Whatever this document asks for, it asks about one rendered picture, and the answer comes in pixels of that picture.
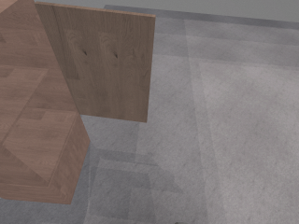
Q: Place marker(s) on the cupboard door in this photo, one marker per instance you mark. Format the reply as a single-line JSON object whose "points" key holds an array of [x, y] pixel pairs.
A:
{"points": [[105, 56]]}

